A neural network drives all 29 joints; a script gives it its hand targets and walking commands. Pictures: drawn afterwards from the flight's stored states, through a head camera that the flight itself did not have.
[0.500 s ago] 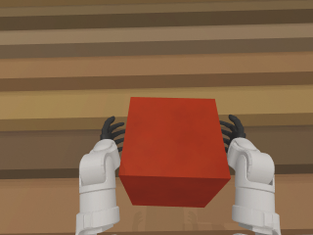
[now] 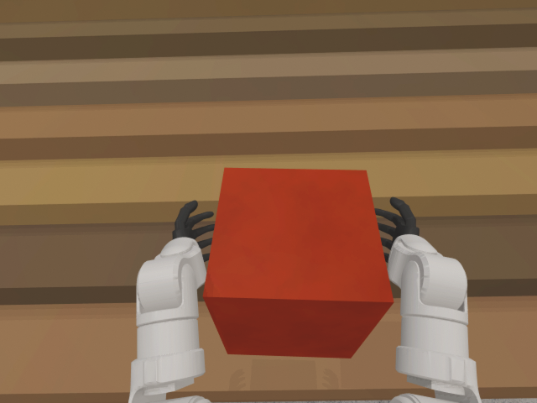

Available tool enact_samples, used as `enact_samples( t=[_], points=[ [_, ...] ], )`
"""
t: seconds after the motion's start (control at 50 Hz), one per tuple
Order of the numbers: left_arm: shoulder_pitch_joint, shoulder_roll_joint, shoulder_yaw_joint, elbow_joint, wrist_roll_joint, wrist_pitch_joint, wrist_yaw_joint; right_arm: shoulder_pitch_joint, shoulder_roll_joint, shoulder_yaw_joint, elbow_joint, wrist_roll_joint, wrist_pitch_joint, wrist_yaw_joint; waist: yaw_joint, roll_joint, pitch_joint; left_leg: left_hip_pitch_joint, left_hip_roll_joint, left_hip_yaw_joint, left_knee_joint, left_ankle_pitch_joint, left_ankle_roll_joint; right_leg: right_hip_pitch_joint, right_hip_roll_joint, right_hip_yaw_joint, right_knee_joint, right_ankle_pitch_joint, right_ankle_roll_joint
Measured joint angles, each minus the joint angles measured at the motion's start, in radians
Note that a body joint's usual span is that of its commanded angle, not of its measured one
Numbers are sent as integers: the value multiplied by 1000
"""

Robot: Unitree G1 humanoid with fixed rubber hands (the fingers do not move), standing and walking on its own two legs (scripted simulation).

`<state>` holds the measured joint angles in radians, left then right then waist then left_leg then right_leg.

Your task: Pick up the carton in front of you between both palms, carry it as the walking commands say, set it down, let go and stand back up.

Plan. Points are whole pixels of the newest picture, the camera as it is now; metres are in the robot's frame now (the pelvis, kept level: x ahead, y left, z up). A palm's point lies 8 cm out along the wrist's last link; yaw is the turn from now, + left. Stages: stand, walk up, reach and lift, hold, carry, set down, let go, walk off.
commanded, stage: carry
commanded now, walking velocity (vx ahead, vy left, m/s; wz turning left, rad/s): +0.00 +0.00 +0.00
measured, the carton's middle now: (291, 269) +0.33 +0.00 +0.04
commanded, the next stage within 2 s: none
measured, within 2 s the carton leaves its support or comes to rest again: neither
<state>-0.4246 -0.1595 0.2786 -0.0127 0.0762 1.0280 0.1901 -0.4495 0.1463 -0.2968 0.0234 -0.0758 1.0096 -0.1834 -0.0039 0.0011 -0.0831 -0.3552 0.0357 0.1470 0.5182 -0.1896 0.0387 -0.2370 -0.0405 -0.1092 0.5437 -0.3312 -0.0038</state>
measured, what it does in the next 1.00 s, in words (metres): stands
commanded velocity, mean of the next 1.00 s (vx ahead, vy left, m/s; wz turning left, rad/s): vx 0.00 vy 0.00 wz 0.00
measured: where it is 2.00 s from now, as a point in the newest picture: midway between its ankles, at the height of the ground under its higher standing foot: outside the picture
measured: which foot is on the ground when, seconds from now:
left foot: down 0.00-1.00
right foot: down 0.00-1.00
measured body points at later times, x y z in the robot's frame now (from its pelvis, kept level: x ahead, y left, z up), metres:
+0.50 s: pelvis -0.01 -0.01 +0.00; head -0.03 -0.01 +0.45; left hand +0.32 +0.15 +0.10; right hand +0.32 -0.17 +0.10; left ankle +0.05 +0.10 -0.73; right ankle -0.03 -0.11 -0.73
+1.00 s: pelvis -0.02 -0.01 +0.00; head -0.03 -0.01 +0.45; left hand +0.32 +0.14 +0.10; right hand +0.32 -0.17 +0.10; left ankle +0.05 +0.10 -0.73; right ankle -0.03 -0.11 -0.73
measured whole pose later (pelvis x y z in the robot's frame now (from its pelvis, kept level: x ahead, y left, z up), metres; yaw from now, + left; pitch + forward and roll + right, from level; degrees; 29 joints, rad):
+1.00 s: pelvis -0.02 -0.01 +0.00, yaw +0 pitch +1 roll +0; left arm -0.44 -0.16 0.29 -0.01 0.08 1.03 0.19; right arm -0.46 0.15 -0.30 0.02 -0.08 1.02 -0.18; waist 0.00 0.00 -0.08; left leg -0.37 0.05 0.14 0.50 -0.15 0.03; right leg -0.26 -0.03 -0.11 0.55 -0.31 -0.02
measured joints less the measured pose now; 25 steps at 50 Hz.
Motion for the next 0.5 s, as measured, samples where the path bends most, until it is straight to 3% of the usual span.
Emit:
enact_samples(
  t=[0.5],
  points=[
    [-7,0,6,-1,2,4,-4,-7,3,-2,-2,-1,5,3,0,1,8,-12,10,-3,-8,26,-7,-20,10,-3,8,15,-13]
  ],
)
